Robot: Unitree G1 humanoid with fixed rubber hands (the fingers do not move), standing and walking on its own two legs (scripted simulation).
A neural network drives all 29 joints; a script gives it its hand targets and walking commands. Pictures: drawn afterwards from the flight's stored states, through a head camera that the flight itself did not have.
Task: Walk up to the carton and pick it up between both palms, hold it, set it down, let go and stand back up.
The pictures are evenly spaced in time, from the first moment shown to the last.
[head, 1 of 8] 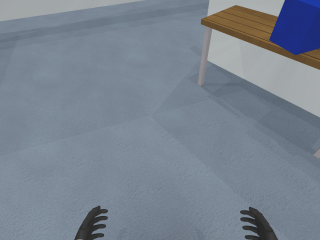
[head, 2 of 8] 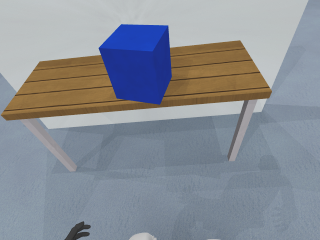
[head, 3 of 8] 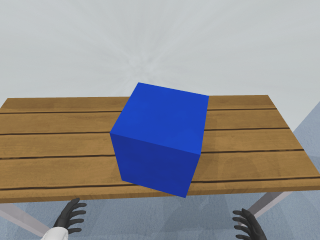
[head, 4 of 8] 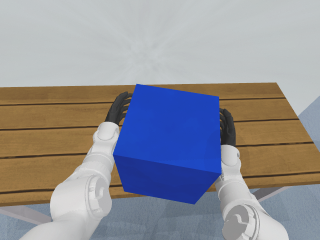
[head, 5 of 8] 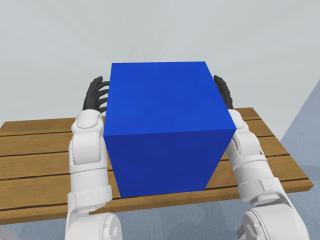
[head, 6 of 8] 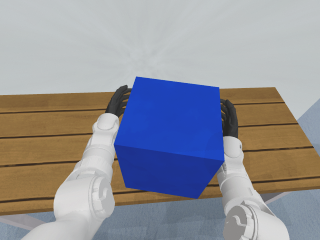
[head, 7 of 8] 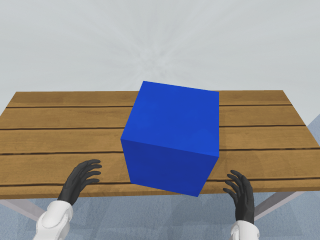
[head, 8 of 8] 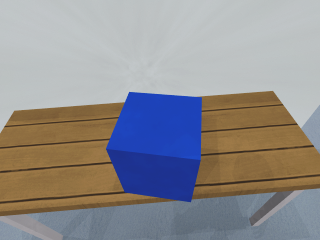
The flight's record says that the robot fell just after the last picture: no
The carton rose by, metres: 0.18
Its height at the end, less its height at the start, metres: +0.00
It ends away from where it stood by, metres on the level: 0.02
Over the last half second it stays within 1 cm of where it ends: yes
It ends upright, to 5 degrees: yes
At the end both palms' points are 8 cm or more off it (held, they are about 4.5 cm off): yes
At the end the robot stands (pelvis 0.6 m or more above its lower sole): yes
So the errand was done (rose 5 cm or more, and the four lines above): yes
